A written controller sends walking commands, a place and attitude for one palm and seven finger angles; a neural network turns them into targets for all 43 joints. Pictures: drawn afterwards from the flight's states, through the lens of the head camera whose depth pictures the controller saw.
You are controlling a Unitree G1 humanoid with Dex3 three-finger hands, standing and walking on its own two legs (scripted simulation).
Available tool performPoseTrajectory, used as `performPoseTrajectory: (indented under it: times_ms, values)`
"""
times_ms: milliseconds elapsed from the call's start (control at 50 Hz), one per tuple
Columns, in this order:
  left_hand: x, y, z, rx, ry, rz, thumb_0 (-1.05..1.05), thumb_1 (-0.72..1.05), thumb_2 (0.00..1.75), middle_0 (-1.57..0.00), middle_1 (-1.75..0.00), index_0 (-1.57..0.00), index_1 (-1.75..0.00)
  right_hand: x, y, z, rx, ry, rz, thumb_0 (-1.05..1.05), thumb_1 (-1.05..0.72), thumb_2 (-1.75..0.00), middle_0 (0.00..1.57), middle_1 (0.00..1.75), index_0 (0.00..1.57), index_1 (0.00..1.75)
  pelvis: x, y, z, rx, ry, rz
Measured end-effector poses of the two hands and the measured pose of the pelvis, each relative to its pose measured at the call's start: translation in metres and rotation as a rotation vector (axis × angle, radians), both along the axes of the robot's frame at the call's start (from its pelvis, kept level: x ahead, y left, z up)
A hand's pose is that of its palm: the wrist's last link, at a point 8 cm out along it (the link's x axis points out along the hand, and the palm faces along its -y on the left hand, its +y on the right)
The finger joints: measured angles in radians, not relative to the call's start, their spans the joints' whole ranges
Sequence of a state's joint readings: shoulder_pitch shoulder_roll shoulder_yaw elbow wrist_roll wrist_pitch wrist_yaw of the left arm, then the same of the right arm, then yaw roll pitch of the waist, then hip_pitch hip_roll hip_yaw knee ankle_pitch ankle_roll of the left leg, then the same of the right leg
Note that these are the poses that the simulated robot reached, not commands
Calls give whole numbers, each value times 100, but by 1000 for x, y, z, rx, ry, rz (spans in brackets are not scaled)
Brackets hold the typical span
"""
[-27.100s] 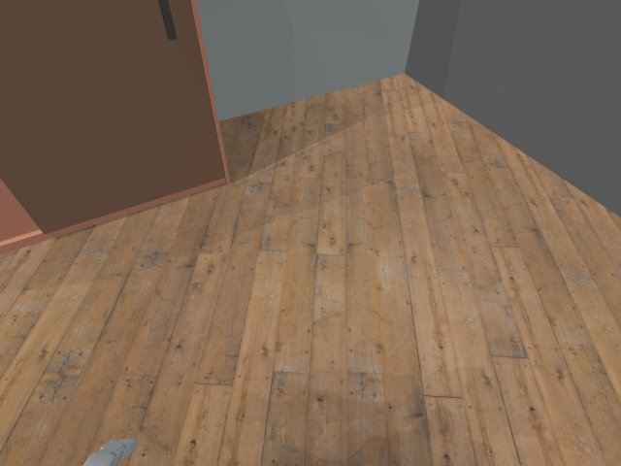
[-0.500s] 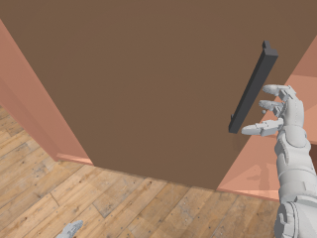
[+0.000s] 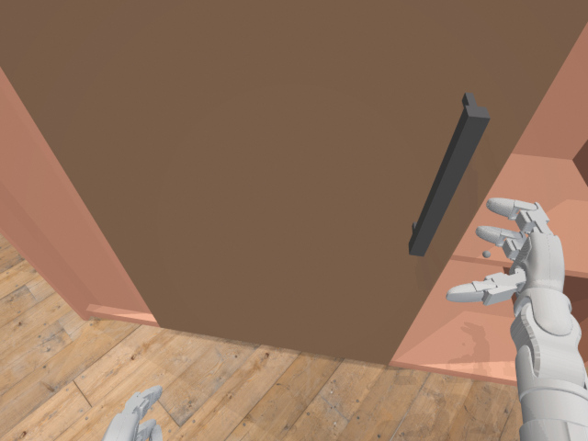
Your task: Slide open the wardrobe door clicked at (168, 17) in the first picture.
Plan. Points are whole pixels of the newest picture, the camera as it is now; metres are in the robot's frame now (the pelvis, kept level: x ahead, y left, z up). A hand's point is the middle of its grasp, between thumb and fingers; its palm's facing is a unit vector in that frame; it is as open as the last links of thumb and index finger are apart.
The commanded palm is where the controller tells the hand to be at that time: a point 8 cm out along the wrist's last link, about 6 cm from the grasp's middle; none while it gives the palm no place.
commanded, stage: slip the hand off the handle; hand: right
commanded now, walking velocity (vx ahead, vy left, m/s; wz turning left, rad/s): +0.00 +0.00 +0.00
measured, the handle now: (439, 184) +0.47 -0.19 +0.11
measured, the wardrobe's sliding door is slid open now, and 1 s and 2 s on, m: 0.47 0.47 0.47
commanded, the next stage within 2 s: draw the hand back to the body in 0.30 s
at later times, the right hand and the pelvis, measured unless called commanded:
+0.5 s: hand (502, 289) +0.29 -0.22 +0.11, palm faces +0.21 +0.98 -0.02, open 14.7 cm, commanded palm +0.25 -0.27 +0.12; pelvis -0.01 +0.02 +0.00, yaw -2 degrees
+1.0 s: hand (557, 336) +0.22 -0.24 +0.14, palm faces +0.25 +0.96 -0.14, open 14.4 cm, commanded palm +0.18 -0.28 +0.15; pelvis -0.02 +0.02 +0.01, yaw -2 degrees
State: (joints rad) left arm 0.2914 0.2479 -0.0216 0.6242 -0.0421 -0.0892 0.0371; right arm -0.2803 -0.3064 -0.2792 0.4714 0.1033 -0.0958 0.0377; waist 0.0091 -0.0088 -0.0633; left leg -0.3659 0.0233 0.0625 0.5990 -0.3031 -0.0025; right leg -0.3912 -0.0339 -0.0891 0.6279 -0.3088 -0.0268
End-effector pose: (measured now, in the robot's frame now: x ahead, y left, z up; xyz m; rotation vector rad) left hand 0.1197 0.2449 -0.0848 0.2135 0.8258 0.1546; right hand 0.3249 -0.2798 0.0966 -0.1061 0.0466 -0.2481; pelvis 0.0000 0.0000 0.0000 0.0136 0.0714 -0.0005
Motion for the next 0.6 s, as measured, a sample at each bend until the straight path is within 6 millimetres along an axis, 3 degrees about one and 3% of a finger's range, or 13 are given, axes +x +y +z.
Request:
performPoseTrajectory:
  times_ms: [140, 280, 440, 520, 600]
  values:
    - [36, -6, 10, -5, -102, -61, 1, 90, 90, -20, -30, -20, -30, -33, -7, 7, 3, 16, -13, -2, 55, -20, 25, 115, 25, 115, -2, 5, 1, 1, -27, -25]
    - [56, -10, 19, -7, -174, -104, 1, 90, 90, -20, -30, -20, -30, -54, 8, 2, 21, 32, 9, -2, 55, -20, 25, 115, 25, 115, -4, 10, 1, -4, -41, -36]
    - [54, -7, 21, -4, -185, -113, 1, 90, 90, -20, -30, -20, -30, -68, 8, 3, -4, 29, -23, -2, 55, -20, 25, 115, 25, 115, -6, 18, 1, -6, -60, -39]
    - [46, -2, 17, 10, -180, -105, 1, 90, 90, -20, -30, -20, -30, -65, 8, 19, 92, -94, 70, -2, 55, -20, 25, 115, 25, 115, -7, 21, 2, -5, -72, -40]
    - [38, 3, 16, 0, -196, -72, 1, 90, 90, -20, -30, -20, -30, -69, 7, 34, 72, -133, 148, -2, 55, -20, 25, 115, 25, 115, -5, 22, 2, -9, -72, -27]
